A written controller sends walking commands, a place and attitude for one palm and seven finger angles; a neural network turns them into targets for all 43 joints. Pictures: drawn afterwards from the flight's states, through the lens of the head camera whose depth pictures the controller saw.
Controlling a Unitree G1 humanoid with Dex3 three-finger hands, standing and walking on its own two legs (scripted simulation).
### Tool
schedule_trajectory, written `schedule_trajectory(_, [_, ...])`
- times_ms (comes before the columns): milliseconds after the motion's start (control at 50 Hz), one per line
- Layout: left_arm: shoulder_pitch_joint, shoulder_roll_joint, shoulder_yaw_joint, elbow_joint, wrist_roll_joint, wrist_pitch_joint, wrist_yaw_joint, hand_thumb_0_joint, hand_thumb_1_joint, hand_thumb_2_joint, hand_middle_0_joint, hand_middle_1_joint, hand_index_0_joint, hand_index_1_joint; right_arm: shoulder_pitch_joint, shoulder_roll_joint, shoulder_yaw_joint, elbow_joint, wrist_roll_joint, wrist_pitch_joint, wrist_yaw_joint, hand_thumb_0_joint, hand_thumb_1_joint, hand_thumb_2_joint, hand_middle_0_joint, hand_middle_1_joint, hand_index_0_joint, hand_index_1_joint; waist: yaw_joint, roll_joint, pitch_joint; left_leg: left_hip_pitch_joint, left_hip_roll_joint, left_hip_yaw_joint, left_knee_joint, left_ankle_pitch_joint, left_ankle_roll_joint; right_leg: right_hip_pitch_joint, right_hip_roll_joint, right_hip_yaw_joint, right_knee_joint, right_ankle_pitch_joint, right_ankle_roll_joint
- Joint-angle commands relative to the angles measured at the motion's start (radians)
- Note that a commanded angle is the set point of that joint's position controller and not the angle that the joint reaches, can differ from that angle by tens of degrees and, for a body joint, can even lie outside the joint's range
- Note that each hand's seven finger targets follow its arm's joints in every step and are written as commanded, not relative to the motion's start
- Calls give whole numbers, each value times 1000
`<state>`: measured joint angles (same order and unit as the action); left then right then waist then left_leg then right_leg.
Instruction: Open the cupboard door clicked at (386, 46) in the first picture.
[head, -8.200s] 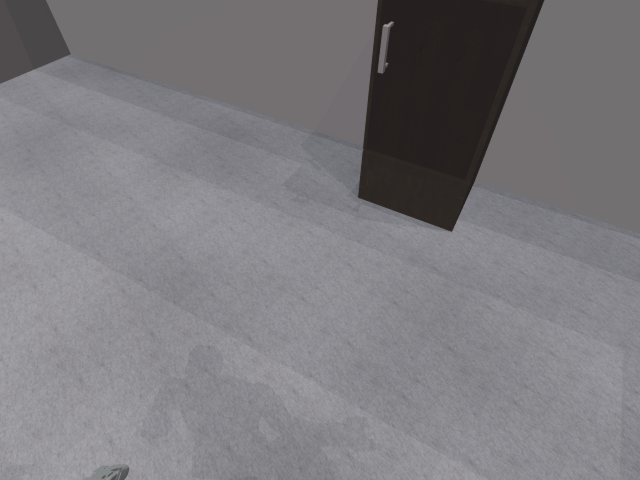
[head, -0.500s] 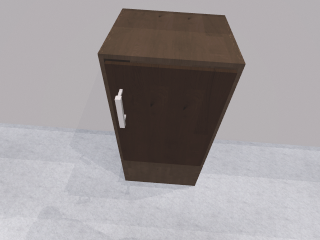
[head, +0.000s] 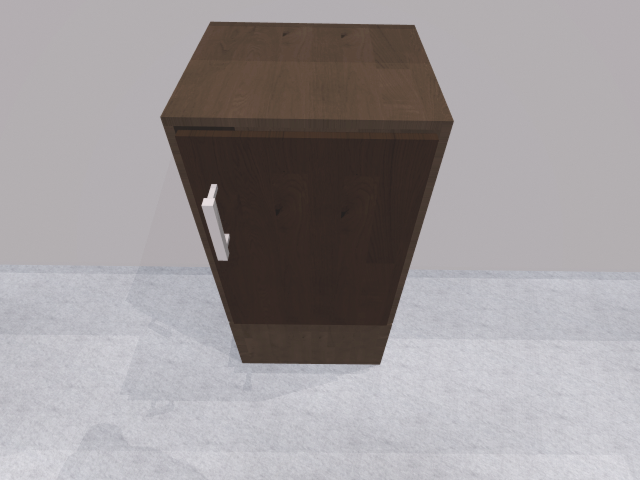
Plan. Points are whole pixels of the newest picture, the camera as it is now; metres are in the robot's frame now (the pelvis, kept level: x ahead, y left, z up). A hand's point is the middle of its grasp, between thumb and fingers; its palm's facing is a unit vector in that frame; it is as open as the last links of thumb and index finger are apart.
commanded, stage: come to a stop and stand still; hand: left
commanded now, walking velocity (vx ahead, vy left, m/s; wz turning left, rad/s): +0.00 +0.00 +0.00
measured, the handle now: (218, 223) +0.54 +0.22 -0.04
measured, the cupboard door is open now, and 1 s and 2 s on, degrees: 0 0 0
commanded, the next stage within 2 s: look again from close up in 0.36 s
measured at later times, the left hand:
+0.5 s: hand out of the picture -0.03 +0.13 -0.17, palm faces +0.07 -0.99 -0.13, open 7.4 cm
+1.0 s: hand out of the picture +0.06 +0.21 -0.17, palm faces +0.02 -0.97 -0.23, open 7.4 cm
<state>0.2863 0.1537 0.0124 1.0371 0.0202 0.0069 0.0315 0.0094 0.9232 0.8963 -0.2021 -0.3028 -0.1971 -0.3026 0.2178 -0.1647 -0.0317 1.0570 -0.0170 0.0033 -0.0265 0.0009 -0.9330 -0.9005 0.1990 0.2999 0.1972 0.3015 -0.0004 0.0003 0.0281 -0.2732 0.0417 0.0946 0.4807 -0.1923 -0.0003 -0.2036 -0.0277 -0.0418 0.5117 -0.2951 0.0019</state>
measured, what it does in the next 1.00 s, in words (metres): stands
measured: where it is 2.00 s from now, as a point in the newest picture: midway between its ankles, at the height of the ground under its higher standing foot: outside the picture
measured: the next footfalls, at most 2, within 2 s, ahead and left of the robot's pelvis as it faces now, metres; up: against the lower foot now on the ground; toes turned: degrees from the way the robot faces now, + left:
none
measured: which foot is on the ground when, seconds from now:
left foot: down 0.00-1.00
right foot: down 0.00-1.00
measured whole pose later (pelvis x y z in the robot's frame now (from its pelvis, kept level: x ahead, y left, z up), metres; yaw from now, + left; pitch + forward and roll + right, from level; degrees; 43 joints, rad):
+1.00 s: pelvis +0.03 +0.02 +0.00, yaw +0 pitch +0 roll +0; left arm 0.26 0.18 0.00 1.05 0.02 -0.01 0.04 0.01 0.91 0.90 -0.20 -0.30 -0.20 -0.30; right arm 0.25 -0.18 0.00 1.06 -0.02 -0.02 -0.02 0.01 -0.92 -0.90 0.20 0.30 0.20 0.30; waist 0.00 0.00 0.02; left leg -0.25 0.01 0.09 0.52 -0.27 0.03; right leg -0.16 -0.06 -0.03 0.51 -0.34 0.03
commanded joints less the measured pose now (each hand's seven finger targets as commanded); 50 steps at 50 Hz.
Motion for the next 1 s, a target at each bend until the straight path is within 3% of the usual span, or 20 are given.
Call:
schedule_trajectory(0, [65,91,7,-19,-3,-25,-1,0,900,900,-200,-300,-200,-300,66,-59,6,-10,2,-17,7,0,-900,-900,200,300,200,300,-4,-18,42,52,61,-92,-102,-9,11,-92,-85,104,-180,10,-33])
schedule_trajectory(180, [101,77,1,21,-6,-33,1,0,900,900,-200,-300,-200,-300,118,-44,18,46,6,-18,5,0,-900,-900,200,300,200,300,2,-30,75,49,54,-88,-117,-10,5,-66,-82,90,-220,-3,-38])
schedule_trajectory(420, [155,32,0,51,-7,-38,7,0,900,900,-200,-300,-200,-300,163,-14,20,71,7,-26,-4,0,-900,-900,200,300,200,300,5,-7,59,52,60,-91,-113,34,7,-37,-72,73,-198,68,-42])
schedule_trajectory(440, [196,73,-4,76,9,-56,40,0,900,900,-200,-300,-200,-300,19,-65,16,-8,9,-35,9,0,-900,-900,200,300,200,300,49,30,124,-32,56,-65,103,26,-21,-91,-134,166,-213,395,-26])
schedule_trajectory(460, [122,125,2,21,2,-59,31,0,900,900,-200,-300,-200,-300,101,-4,13,-36,7,-14,14,0,-900,-900,200,300,200,300,-41,21,52,5,29,-68,115,-125,-11,-127,-182,179,-248,57,-67])
schedule_trajectory(480, [74,133,11,-4,4,-63,26,0,900,900,-200,-300,-200,-300,124,-8,17,-34,0,-2,22,0,-900,-900,200,300,200,300,-41,-17,56,29,30,-55,128,-125,-10,-179,-169,166,-264,-145,-86])
schedule_trajectory(500, [55,113,9,-14,5,-59,23,0,900,900,-200,-300,-200,-300,161,-17,13,-42,-4,-5,22,0,-900,-900,200,300,200,300,-57,-27,42,40,23,-60,118,-103,-1,-195,-141,131,-231,-198,-86])
schedule_trajectory(540, [62,81,10,-15,0,-51,20,0,900,900,-200,-300,-200,-300,185,-31,14,-41,-4,-16,19,0,-900,-900,200,300,200,300,-52,-8,44,29,38,-85,52,-66,11,-186,-94,84,-157,-163,-75])
schedule_trajectory(580, [91,62,9,-12,2,-43,17,0,900,900,-200,-300,-200,-300,177,-49,15,-49,-5,-29,13,0,-900,-900,200,300,200,300,-25,94,42,-22,66,-133,-23,-30,30,-112,-53,49,-71,-75,-59])
schedule_trajectory(600, [108,63,8,-7,-1,-38,15,0,900,900,-200,-300,-200,-300,158,-64,17,-55,-4,-31,9,0,-900,-900,200,300,200,300,-9,114,38,-39,79,-157,-48,-44,41,-82,-40,38,-51,-51,-52])
schedule_trajectory(660, [114,60,4,0,-2,-35,11,0,900,900,-200,-300,-200,-300,127,-78,15,-65,-1,-31,5,0,-900,-900,200,300,200,300,5,-7,50,-52,71,-147,-59,-39,46,-49,-49,45,-62,6,-42])
schedule_trajectory(760, [91,87,6,-11,-2,-31,10,0,900,900,-200,-300,-200,-300,119,-96,17,-49,0,-36,4,0,-900,-900,200,300,200,300,5,-6,28,-4,72,-138,-72,49,48,-26,-58,40,-61,70,-29])
schedule_trajectory(780, [86,94,6,-12,-1,-31,10,0,900,900,-200,-300,-200,-300,113,-98,18,-45,0,-39,4,0,-900,-900,200,300,200,300,8,19,20,10,72,-130,-71,92,48,-18,-60,41,-56,96,-29])
schedule_trajectory(880, [66,123,8,-16,-2,-32,10,0,900,900,-200,-300,-200,-300,91,-114,18,-36,1,-41,2,0,-900,-900,200,300,200,300,7,-2,-8,62,69,-112,-53,192,44,0,-73,45,-61,176,-23])
schedule_trajectory(980, [52,142,8,-16,-1,-31,9,0,900,900,-200,-300,-200,-300,64,-128,15,-31,2,-39,2,0,-900,-900,200,300,200,300,5,-1,-16,93,70,-103,-48,216,42,0,-78,53,-70,208,-20])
